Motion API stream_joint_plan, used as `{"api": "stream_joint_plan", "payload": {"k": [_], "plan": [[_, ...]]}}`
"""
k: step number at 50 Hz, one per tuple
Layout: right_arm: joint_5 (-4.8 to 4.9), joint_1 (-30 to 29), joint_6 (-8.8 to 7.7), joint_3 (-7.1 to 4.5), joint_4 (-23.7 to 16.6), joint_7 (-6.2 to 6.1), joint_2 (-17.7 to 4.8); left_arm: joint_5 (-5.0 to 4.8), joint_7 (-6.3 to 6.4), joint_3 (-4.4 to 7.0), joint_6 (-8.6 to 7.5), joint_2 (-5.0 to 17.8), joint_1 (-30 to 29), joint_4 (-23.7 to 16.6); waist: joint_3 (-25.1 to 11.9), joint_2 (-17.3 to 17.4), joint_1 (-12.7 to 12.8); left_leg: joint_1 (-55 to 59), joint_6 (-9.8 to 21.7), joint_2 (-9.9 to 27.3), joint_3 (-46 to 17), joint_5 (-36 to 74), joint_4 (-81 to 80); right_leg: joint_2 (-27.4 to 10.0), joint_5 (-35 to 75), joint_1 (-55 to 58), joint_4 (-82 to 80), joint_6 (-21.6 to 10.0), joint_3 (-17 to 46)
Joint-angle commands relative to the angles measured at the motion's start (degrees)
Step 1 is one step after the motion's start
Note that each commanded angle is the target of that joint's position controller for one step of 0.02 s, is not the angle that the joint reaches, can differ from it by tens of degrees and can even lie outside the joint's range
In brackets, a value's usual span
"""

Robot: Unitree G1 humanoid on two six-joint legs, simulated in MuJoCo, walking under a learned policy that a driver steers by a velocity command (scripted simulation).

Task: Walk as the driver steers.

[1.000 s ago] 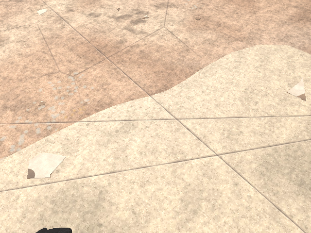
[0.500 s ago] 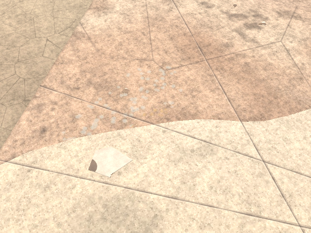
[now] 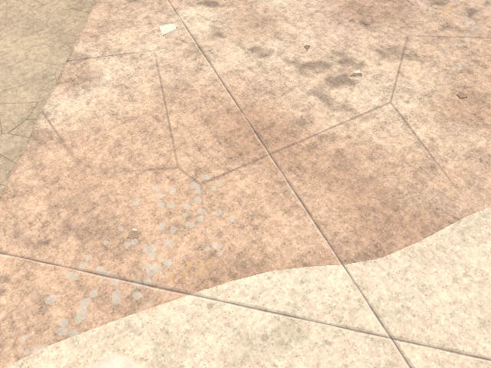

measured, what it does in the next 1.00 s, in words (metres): walks ahead, turning right: left foot, then right foot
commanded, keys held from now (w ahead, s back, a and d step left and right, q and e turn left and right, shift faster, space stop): w+e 0.38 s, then w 0.50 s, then no key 0.10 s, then q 0.02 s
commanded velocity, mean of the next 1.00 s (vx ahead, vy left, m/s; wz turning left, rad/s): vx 0.49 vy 0.00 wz -0.31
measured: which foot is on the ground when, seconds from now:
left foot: up 0.00-0.40, down 0.42-0.90, up 0.92-1.00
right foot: down 0.00-0.44, up 0.46-0.88, down 0.90-1.00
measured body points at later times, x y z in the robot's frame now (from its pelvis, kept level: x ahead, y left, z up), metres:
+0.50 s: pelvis +0.29 +0.02 +0.01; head +0.31 +0.02 +0.46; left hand +0.41 +0.28 -0.11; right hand +0.42 -0.28 -0.06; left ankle +0.39 +0.10 -0.72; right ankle +0.13 -0.07 -0.66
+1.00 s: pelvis +0.52 -0.11 +0.01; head +0.55 -0.13 +0.46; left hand +0.80 +0.06 -0.06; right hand +0.45 -0.38 -0.12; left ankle +0.45 +0.08 -0.64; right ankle +0.56 -0.22 -0.72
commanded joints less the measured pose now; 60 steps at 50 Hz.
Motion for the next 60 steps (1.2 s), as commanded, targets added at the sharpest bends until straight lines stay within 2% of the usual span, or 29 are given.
{"api": "stream_joint_plan", "payload": {"k": [1, 2, 3, 6, 12, 17, 20, 21, 22, 23, 24, 25, 27, 30, 34, 38, 41, 43, 44, 45, 46, 47, 48, 49, 50, 51, 53, 55, 60], "plan": [[1.32, -6.20, -4.21, -0.72, -8.43, 0.93, -7.32, 0.41, 1.03, 2.88, 0.22, 8.97, 12.20, -1.62, -9.76, -2.01, 6.86, -34.29, 0.70, 3.74, -5.04, 4.43, 15.96, -18.26, -5.75, 37.35, -16.96, -12.48, 33.86], [0.08, -7.43, -4.40, -0.92, -8.82, 0.70, -7.17, 0.63, 1.14, 2.59, 0.36, 8.22, 9.49, -2.27, -5.96, 0.34, 4.88, -32.20, 0.23, 5.20, -4.56, 6.68, 10.99, -16.64, 0.97, 30.08, -17.89, -12.13, 29.96], [-0.58, -6.62, -4.02, -1.26, -8.91, 0.53, -7.25, 1.14, 1.35, 2.18, 0.34, 7.30, 7.87, -3.01, -5.28, -0.95, 2.91, -28.42, -0.23, 6.35, -4.78, 8.18, 8.17, -14.89, 6.08, 25.58, -19.04, -11.92, 27.11], [-1.05, -4.47, -2.53, -1.07, -8.47, 0.14, -5.55, 0.64, 1.96, 2.27, 0.37, 7.53, 6.67, -3.25, -3.77, -3.02, 0.77, -25.51, -2.95, 6.57, -3.13, 9.54, 1.41, -12.75, 12.99, 18.44, -21.07, -12.55, 22.35], [-0.71, -16.29, -2.58, 0.09, -10.92, 0.30, -2.44, -0.14, 3.62, 3.02, 1.40, 9.52, 10.80, -0.96, -1.76, -4.40, 4.85, -18.98, -5.32, 2.55, -1.59, 30.56, -21.63, -7.50, 9.96, 11.81, -20.19, -7.97, 16.38], [0.35, -19.98, -3.63, -1.02, -12.10, 1.16, -4.94, -0.60, 4.01, 3.14, 2.48, 8.99, 13.62, 0.56, -1.95, -5.83, 5.32, -16.24, -3.46, 0.99, -4.17, 27.93, -29.77, -10.21, 5.11, 19.18, -14.33, -6.33, 24.18], [0.20, -11.24, -4.38, -2.59, -9.93, 0.82, -7.34, -0.07, 3.95, 2.74, 2.89, 7.30, 11.64, 0.13, -5.21, -7.37, 0.31, -4.11, 0.37, 1.81, -2.71, 24.82, -33.81, -8.70, 10.41, 19.99, -6.04, -3.83, 24.59], [-0.92, -3.72, -4.63, -3.30, -9.09, 0.44, -9.48, 0.58, 3.68, 1.54, 2.61, 4.13, 11.54, -0.57, -12.26, -4.41, -3.01, 9.18, 3.99, 8.85, -8.41, 23.54, -31.88, -6.10, 7.89, 15.41, 6.19, -2.00, 20.94], [-1.78, 3.52, -3.97, -4.69, -7.30, 0.29, -14.30, -0.34, 3.68, 0.36, 2.03, 0.71, 19.01, -1.26, -20.65, 9.74, -1.91, 29.91, 13.32, 20.88, -30.50, 14.04, -33.30, 2.11, -8.77, -3.11, 25.10, 2.50, 12.64], [-0.01, 5.56, -3.49, -4.41, -5.77, 0.98, -11.62, -0.86, 3.76, 0.39, 1.61, 3.38, 20.78, -0.76, -19.98, 16.22, -2.12, 31.11, 15.86, 25.20, -45.22, 0.91, -39.20, 0.73, -24.50, -13.12, 34.69, 3.50, 11.78], [0.64, 2.86, -3.30, -3.26, -6.21, 0.96, -7.47, -1.00, 3.64, 1.46, 1.62, 7.61, 15.85, -0.50, -11.43, 9.29, -3.18, 24.20, 13.62, 22.95, -39.46, -4.13, -40.73, -1.96, -20.22, -16.64, 38.49, 3.66, 12.76], [0.19, -0.08, -2.86, -2.68, -6.64, 0.89, -6.00, -0.43, 3.64, 1.61, 1.70, 8.07, 10.91, -1.39, -6.22, 4.95, -2.89, 17.29, 11.80, 20.43, -31.67, 0.15, -41.33, -3.80, -16.16, -16.32, 38.36, 3.77, 10.46], [-0.58, -3.17, -2.63, -1.71, -6.10, 0.88, -3.89, 0.54, 3.25, 1.70, 1.37, 6.66, 6.78, -2.62, -0.84, 4.05, -0.71, 7.19, 10.96, 16.19, -22.27, 11.50, -44.16, -6.78, -11.28, -13.72, 32.57, 3.67, 9.10], [-0.02, -3.29, -2.97, -1.71, -4.88, 0.97, -4.23, 0.45, 2.64, 0.87, 1.40, 3.53, 7.45, -2.46, -1.05, 5.99, 1.01, 2.88, 11.91, 14.15, -15.74, 20.37, -47.12, -8.31, -8.79, -10.17, 25.94, 4.29, 6.28], [0.65, -1.93, -2.67, -2.44, -3.12, 0.72, -7.49, 0.99, 2.14, -0.38, 0.66, 1.49, 0.72, -4.15, -0.41, 3.99, -0.63, 1.94, 11.95, 13.26, -9.08, 27.39, -49.04, -8.97, 1.96, -8.53, 11.69, 5.10, 3.99], [1.40, 2.26, -1.86, -2.46, -0.72, 0.71, -8.81, 0.25, 1.38, -0.51, 0.07, 1.73, -6.20, -5.66, 0.28, 3.95, -3.18, 2.85, 10.34, 12.97, -5.82, 28.21, -48.24, -6.90, 10.16, -3.68, 1.35, 5.16, 2.13], [1.72, 4.43, -0.97, -2.53, 0.89, 0.60, -9.45, -0.02, 0.76, -0.16, -0.19, 2.72, -9.25, -7.13, 1.12, 4.35, -3.11, 7.52, 9.20, 15.33, -6.66, 29.71, -46.06, -6.08, 7.22, -3.31, -2.57, 3.47, 2.12], [1.73, 4.03, -0.25, -2.73, 1.42, 0.30, -10.38, 0.13, 0.61, 0.53, -0.36, 4.12, -6.68, -6.71, -0.29, 4.81, -0.51, 9.50, 7.84, 15.73, -5.99, 37.40, -41.84, -4.76, 4.59, 2.11, -5.32, 1.74, 0.95], [1.81, 3.53, -0.03, -2.57, 1.42, 0.13, -10.17, 0.47, 0.86, 1.49, -0.31, 5.69, -1.37, -5.11, -3.50, 4.15, 2.63, 8.72, 6.59, 13.87, -3.77, 45.62, -35.41, -3.40, 4.82, 10.44, -7.22, 0.35, -0.37], [1.19, 3.47, -0.01, -1.85, 1.02, -0.07, -8.60, 1.11, 1.40, 2.76, -0.20, 8.51, 6.42, -3.16, -8.94, 2.96, 6.30, 4.26, 4.36, 10.71, -1.32, 47.11, -24.37, -5.43, 8.23, 22.89, -7.07, -1.61, 1.56], [-0.40, 5.99, -0.77, -0.16, -1.23, -0.11, -3.99, 2.80, 1.99, 3.79, 0.15, 13.91, 13.79, -2.76, -18.71, -6.60, 7.30, -13.68, 0.06, 4.62, 2.30, 29.87, -3.65, -19.98, 17.03, 44.24, -4.56, -8.21, 19.84], [-0.35, 10.46, -1.59, 0.74, -0.13, 0.01, -1.65, 2.22, 1.83, 3.75, 0.76, 13.94, 15.43, -1.76, -24.49, -16.44, 6.16, -24.71, -1.95, -1.18, -1.85, -8.10, 9.33, -27.76, 21.58, 50.02, -10.06, -14.12, 36.49], [0.86, 6.92, -1.72, -0.86, 0.09, 0.19, -7.54, 1.51, 1.72, 2.46, 0.98, 9.59, 13.88, -1.84, -19.35, -10.04, 7.03, -28.11, -1.95, 1.82, -5.12, -8.08, 14.46, -25.37, 24.37, 45.04, -10.54, -12.48, 31.86], [1.38, 3.22, -1.60, -1.05, -0.86, 0.20, -7.97, 1.12, 1.61, 1.82, 0.92, 7.98, 9.70, -1.98, -12.74, -7.64, 5.54, -29.25, -2.04, 4.07, -3.17, -4.48, 13.82, -23.24, 31.71, 37.81, -10.79, -11.05, 23.38], [1.01, 1.61, -1.11, -0.97, -0.64, -0.10, -7.08, 1.28, 1.42, 1.31, 0.81, 5.99, 6.21, -2.01, -9.62, -4.08, 4.00, -27.88, -2.46, 5.77, -2.48, -1.33, 11.06, -20.74, 35.40, 31.69, -11.92, -9.79, 17.90], [0.83, 1.50, -0.16, -1.16, -0.39, -0.36, -6.34, 1.42, 1.22, 1.00, 0.65, 4.72, 3.33, -2.04, -7.41, -4.02, 2.13, -24.90, -2.82, 7.05, -2.40, 0.93, 7.98, -18.94, 35.91, 26.05, -13.97, -8.75, 13.80], [1.00, 4.15, 1.82, -0.87, 0.84, -0.83, -3.56, 2.42, 1.14, 0.94, -0.18, 3.82, 0.66, -0.96, -7.13, -5.75, -0.46, -16.85, -3.89, 6.87, -2.42, 5.52, 4.93, -17.46, 37.59, 17.77, -17.39, -8.57, 8.31], [0.72, 3.78, 2.86, -0.97, 0.39, -1.34, -2.83, 2.91, 1.54, 1.20, -0.68, 4.52, -1.42, 0.19, -5.94, -6.66, -1.61, -15.35, -4.69, 6.39, -2.51, 9.61, -0.13, -17.06, 38.15, 14.53, -19.14, -8.84, 4.02], [0.58, -4.25, 3.18, -1.08, -3.69, -0.37, -2.99, 2.19, 3.79, 2.16, 1.12, 7.24, -0.57, 2.71, -5.14, -5.50, 1.10, -16.24, -3.89, 6.81, -0.79, 19.80, -11.26, -17.79, 31.16, 17.83, -20.47, -8.18, -0.71]]}}
Next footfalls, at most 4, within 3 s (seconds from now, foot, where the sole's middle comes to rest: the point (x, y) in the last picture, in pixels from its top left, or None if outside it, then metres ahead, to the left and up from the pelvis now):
0.42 left None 0.43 0.09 -0.76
0.90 right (338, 310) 0.60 -0.23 -0.76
1.40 left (263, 266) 0.74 -0.03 -0.76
1.84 right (342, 269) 0.73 -0.26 -0.76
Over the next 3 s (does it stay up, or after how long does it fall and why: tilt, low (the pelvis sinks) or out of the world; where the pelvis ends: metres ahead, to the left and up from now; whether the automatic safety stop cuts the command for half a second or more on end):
stays up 0.66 -0.13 0.01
